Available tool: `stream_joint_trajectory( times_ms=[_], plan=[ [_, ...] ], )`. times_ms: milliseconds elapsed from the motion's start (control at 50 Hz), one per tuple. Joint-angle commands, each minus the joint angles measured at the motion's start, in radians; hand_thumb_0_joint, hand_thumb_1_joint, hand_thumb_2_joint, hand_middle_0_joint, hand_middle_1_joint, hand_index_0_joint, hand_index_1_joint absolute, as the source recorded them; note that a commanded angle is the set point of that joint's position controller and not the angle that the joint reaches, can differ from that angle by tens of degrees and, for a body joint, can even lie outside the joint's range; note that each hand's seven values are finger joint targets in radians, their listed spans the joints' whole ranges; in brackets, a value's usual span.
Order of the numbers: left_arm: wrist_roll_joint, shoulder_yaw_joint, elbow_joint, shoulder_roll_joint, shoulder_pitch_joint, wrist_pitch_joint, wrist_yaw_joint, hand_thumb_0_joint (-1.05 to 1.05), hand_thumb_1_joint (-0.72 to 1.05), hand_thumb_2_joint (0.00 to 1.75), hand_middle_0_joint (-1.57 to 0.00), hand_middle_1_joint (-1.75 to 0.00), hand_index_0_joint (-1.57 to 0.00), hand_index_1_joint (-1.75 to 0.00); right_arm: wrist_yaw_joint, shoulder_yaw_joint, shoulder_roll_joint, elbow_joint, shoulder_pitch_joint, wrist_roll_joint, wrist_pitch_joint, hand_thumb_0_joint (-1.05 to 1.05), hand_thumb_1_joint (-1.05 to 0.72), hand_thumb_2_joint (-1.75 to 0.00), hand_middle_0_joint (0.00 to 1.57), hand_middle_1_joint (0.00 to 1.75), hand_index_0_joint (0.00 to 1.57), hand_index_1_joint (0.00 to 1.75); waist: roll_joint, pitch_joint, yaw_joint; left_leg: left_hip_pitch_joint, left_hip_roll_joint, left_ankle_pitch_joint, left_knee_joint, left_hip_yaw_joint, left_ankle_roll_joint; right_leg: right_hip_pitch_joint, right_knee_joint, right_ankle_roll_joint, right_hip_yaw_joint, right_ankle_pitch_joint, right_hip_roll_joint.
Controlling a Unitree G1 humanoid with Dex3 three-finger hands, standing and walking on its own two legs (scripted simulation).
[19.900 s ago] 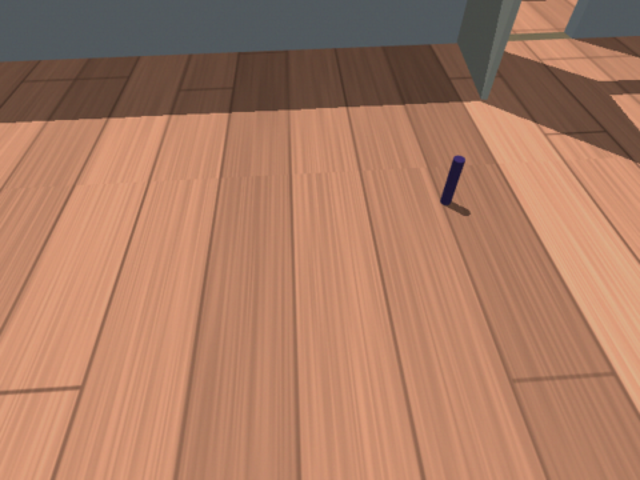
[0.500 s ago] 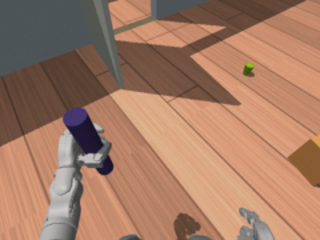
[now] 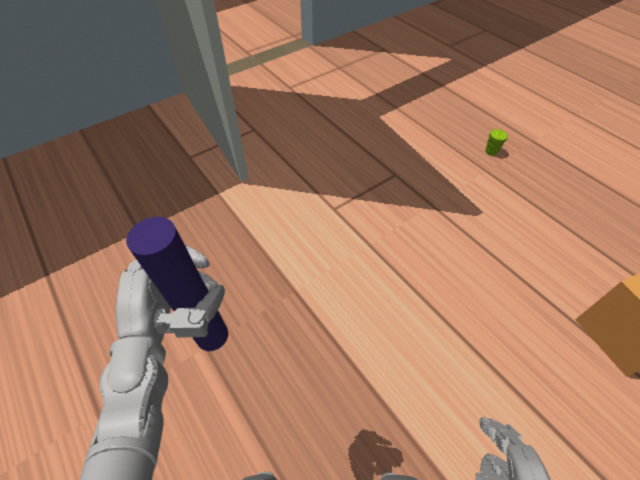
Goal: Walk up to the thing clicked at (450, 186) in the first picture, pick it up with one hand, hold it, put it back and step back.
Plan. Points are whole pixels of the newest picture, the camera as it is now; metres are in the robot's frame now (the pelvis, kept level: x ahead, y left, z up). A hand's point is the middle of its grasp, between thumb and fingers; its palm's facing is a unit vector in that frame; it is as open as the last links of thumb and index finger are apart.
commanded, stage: hold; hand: left
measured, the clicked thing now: (187, 295) +0.33 +0.17 +0.05
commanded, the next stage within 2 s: crouch in 0.38 s
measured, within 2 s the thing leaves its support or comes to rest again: neither
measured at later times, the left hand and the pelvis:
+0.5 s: hand (191, 293) +0.32 +0.17 +0.05, palm faces +0.10 -1.00 +0.00, open 7.0 cm; pelvis +0.00 +0.00 +0.00, yaw +0 degrees
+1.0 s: hand (208, 331) +0.34 +0.18 -0.09, palm faces +0.11 -0.99 +0.00, open 7.0 cm; pelvis -0.03 +0.00 -0.09, yaw +0 degrees
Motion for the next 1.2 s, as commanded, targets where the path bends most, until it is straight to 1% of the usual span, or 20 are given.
stream_joint_trajectory(
  times_ms=[0, 120, 220, 240, 340, 420, 560, 640, 700, 740, 880, 900, 920, 960, 980, 1000, 1040, 1080, 1100, 1180],
  plan=[
    [-0.003, 0.052, -0.224, 0.134, -0.291, -0.074, 0.006, 0.00, 0.42, 1.26, -1.32, -1.41, -1.33, -1.41, -0.012, -0.045, -0.126, -0.115, -0.016, -0.003, -0.033, 0.00, -0.89, -0.90, 0.20, 0.30, 0.20, 0.30, -0.007, -0.278, -0.005, 0.133, -0.016, 0.309, -0.096, -0.012, 0.016, 0.111, -0.093, -0.010, 0.011, 0.337, 0.013],
    [-0.003, 0.064, -0.254, 0.151, -0.307, -0.079, 0.008, 0.00, 0.46, 1.25, -1.33, -1.41, -1.34, -1.41, -0.012, -0.045, -0.126, -0.124, -0.017, -0.004, -0.034, 0.00, -0.89, -0.90, 0.20, 0.30, 0.20, 0.30, 0.016, -0.316, 0.000, 0.158, -0.020, 0.297, -0.102, -0.013, 0.011, 0.133, -0.099, -0.012, 0.010, 0.319, 0.013],
    [-0.006, 0.037, -0.186, 0.113, -0.240, -0.066, 0.002, 0.00, 0.39, 1.25, -1.33, -1.42, -1.33, -1.42, -0.010, -0.045, -0.126, -0.124, -0.021, -0.001, -0.037, 0.00, -0.90, -0.90, 0.20, 0.30, 0.20, 0.30, -0.028, -0.254, -0.006, 0.123, -0.016, 0.284, -0.104, -0.016, 0.014, 0.118, -0.103, -0.011, 0.005, 0.307, 0.016],
    [-0.008, 0.060, -0.176, 0.132, -0.251, -0.064, 0.002, 0.00, 0.41, 1.25, -1.34, -1.42, -1.35, -1.42, -0.010, -0.049, -0.130, -0.123, -0.023, 0.002, -0.034, 0.00, -0.90, -0.90, 0.20, 0.30, 0.20, 0.30, -0.036, -0.247, -0.007, 0.108, -0.018, 0.268, -0.103, -0.011, 0.017, 0.113, -0.109, -0.010, 0.009, 0.302, 0.013],
    [-0.008, 0.025, -0.218, 0.108, -0.268, -0.075, -0.008, 0.00, 0.41, 1.25, -1.33, -1.42, -1.34, -1.42, -0.009, -0.047, -0.128, -0.126, -0.021, 0.000, -0.037, 0.00, -0.89, -0.90, 0.20, 0.30, 0.20, 0.30, -0.009, -0.272, -0.010, 0.138, -0.018, 0.285, -0.100, -0.011, 0.015, 0.103, -0.097, -0.013, 0.009, 0.312, 0.013],
    [-0.006, 0.067, -0.317, 0.161, -0.316, -0.090, 0.009, 0.00, 0.40, 1.23, -1.32, -1.40, -1.32, -1.40, -0.008, -0.047, -0.128, -0.127, -0.019, 0.000, -0.042, 0.00, -0.90, -0.90, 0.20, 0.30, 0.20, 0.30, 0.032, -0.318, 0.005, 0.171, -0.017, 0.304, -0.108, -0.016, 0.007, 0.132, -0.090, -0.016, 0.005, 0.316, 0.015],
    [-0.003, 0.026, -0.126, 0.085, -0.204, -0.057, 0.006, 0.00, 0.42, 1.25, -1.32, -1.37, -1.33, -1.37, -0.011, -0.048, -0.130, -0.118, -0.027, 0.002, -0.035, 0.00, -0.89, -0.90, 0.20, 0.30, 0.20, 0.30, -0.068, -0.187, -0.025, 0.077, -0.018, 0.221, -0.101, -0.011, 0.019, 0.072, -0.111, -0.008, 0.008, 0.267, 0.012],
    [-0.009, 0.080, -0.107, 0.115, -0.249, -0.087, 0.007, 0.00, 0.41, 1.27, -1.33, -1.40, -1.35, -1.40, -0.002, -0.053, -0.129, -0.110, -0.025, -0.005, -0.039, 0.00, -0.89, -0.90, 0.20, 0.30, 0.20, 0.30, -0.055, -0.210, -0.016, 0.034, -0.022, 0.196, -0.066, -0.008, 0.022, 0.034, -0.081, -0.009, 0.014, 0.249, 0.006],
    [0.003, 0.079, -0.088, 0.114, -0.309, -0.146, 0.012, 0.00, 0.41, 1.24, -1.32, -1.39, -1.34, -1.38, 0.010, -0.054, -0.127, -0.100, -0.028, -0.015, -0.049, 0.00, -0.89, -0.90, 0.20, 0.30, 0.20, 0.30, -0.025, -0.212, -0.025, -0.022, -0.022, 0.161, -0.023, -0.018, 0.017, -0.040, -0.018, -0.016, 0.012, 0.203, 0.010],
    [0.010, 0.119, -0.050, 0.153, -0.321, -0.189, 0.009, 0.00, 0.43, 1.26, -1.31, -1.40, -1.33, -1.39, 0.013, -0.057, -0.129, -0.089, -0.015, -0.019, -0.053, 0.00, -0.89, -0.90, 0.20, 0.30, 0.20, 0.30, -0.013, -0.287, -0.025, -0.034, -0.022, 0.198, 0.031, -0.023, 0.019, -0.072, 0.038, -0.017, 0.014, 0.229, 0.009],
    [0.005, 0.089, 0.196, 0.113, -0.385, -0.335, -0.060, 0.00, 0.44, 1.27, -1.32, -1.43, -1.34, -1.41, 0.042, -0.063, -0.153, -0.078, -0.006, -0.038, -0.070, 0.00, -0.90, -0.90, 0.20, 0.30, 0.20, 0.30, -0.015, -0.386, -0.073, -0.306, -0.027, 0.110, 0.303, -0.045, 0.024, -0.412, 0.295, -0.023, 0.016, 0.132, 0.018],
    [0.001, 0.109, 0.118, 0.149, -0.451, -0.370, -0.063, 0.00, 0.44, 1.28, -1.32, -1.43, -1.34, -1.42, 0.046, -0.070, -0.162, -0.088, -0.009, -0.042, -0.075, 0.00, -0.90, -0.90, 0.20, 0.30, 0.20, 0.30, 0.015, -0.441, -0.058, -0.337, -0.029, 0.117, 0.354, -0.046, 0.022, -0.443, 0.344, -0.024, 0.017, 0.134, 0.015],
    [0.002, 0.136, 0.232, 0.156, -0.404, -0.380, -0.065, 0.00, 0.43, 1.27, -1.33, -1.42, -1.34, -1.41, 0.051, -0.061, -0.158, -0.070, 0.004, -0.044, -0.073, 0.00, -0.90, -0.90, 0.20, 0.30, 0.20, 0.30, -0.003, -0.463, -0.056, -0.385, -0.029, 0.122, 0.397, -0.053, 0.024, -0.484, 0.385, -0.025, 0.015, 0.124, 0.015],
    [-0.012, 0.112, 0.226, 0.130, -0.439, -0.419, -0.077, 0.00, 0.45, 1.29, -1.32, -1.42, -1.33, -1.42, 0.062, -0.058, -0.166, -0.082, -0.001, -0.046, -0.075, 0.00, -0.89, -0.90, 0.20, 0.30, 0.20, 0.30, 0.037, -0.522, -0.050, -0.458, -0.031, 0.121, 0.478, -0.059, 0.021, -0.578, 0.469, -0.028, 0.019, 0.108, 0.014],
    [-0.016, 0.155, 0.212, 0.170, -0.447, -0.434, -0.073, 0.00, 0.45, 1.29, -1.32, -1.42, -1.34, -1.41, 0.065, -0.061, -0.180, -0.085, 0.007, -0.047, -0.074, 0.00, -0.89, -0.90, 0.20, 0.30, 0.20, 0.30, 0.046, -0.566, -0.037, -0.473, -0.029, 0.127, 0.498, -0.069, 0.016, -0.607, 0.510, -0.032, 0.008, 0.102, 0.016],
    [-0.011, 0.130, 0.271, 0.145, -0.439, -0.439, -0.078, 0.00, 0.44, 1.28, -1.32, -1.42, -1.33, -1.41, 0.068, -0.050, -0.173, -0.084, 0.000, -0.048, -0.070, 0.00, -0.89, -0.90, 0.20, 0.30, 0.20, 0.30, 0.058, -0.576, -0.038, -0.496, -0.030, 0.136, 0.526, -0.071, 0.014, -0.647, 0.546, -0.034, 0.007, 0.100, 0.017],
    [0.003, 0.190, 0.244, 0.237, -0.467, -0.457, -0.067, 0.00, 0.47, 1.31, -1.32, -1.42, -1.33, -1.42, 0.070, -0.056, -0.189, -0.085, 0.009, -0.053, -0.057, 0.00, -0.89, -0.90, 0.20, 0.30, 0.20, 0.30, 0.047, -0.662, -0.016, -0.552, -0.029, 0.171, 0.600, -0.063, 0.021, -0.644, 0.595, -0.030, 0.030, 0.139, 0.015],
    [0.000, 0.181, 0.239, 0.208, -0.500, -0.468, -0.067, 0.00, 0.47, 1.32, -1.33, -1.43, -1.34, -1.43, 0.075, -0.054, -0.189, -0.086, 0.009, -0.058, -0.048, 0.00, -0.89, -0.90, 0.20, 0.30, 0.20, 0.30, 0.049, -0.712, -0.032, -0.604, -0.030, 0.183, 0.650, -0.064, 0.021, -0.680, 0.651, -0.034, 0.032, 0.156, 0.016],
    [-0.002, 0.228, 0.215, 0.253, -0.510, -0.472, -0.065, 0.00, 0.45, 1.33, -1.33, -1.44, -1.33, -1.44, 0.074, -0.058, -0.198, -0.081, 0.008, -0.060, -0.043, 0.00, -0.90, -0.91, 0.20, 0.30, 0.20, 0.30, 0.058, -0.744, -0.020, -0.613, -0.029, 0.185, 0.671, -0.063, 0.022, -0.691, 0.669, -0.034, 0.033, 0.156, 0.015],
    [0.006, 0.263, 0.231, 0.293, -0.595, -0.480, -0.056, 0.00, 0.44, 1.33, -1.32, -1.43, -1.31, -1.44, 0.074, -0.065, -0.207, -0.057, 0.009, -0.068, -0.022, 0.00, -0.91, -0.91, 0.20, 0.30, 0.20, 0.30, 0.024, -0.777, -0.042, -0.722, -0.025, 0.152, 0.765, -0.062, 0.031, -0.760, 0.743, -0.030, 0.038, 0.141, 0.020]
  ],
)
